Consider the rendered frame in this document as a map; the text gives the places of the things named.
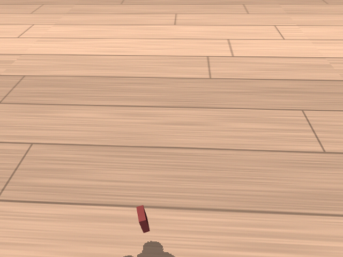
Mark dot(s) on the carton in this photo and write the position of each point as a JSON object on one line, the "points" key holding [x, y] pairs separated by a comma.
{"points": [[142, 219]]}

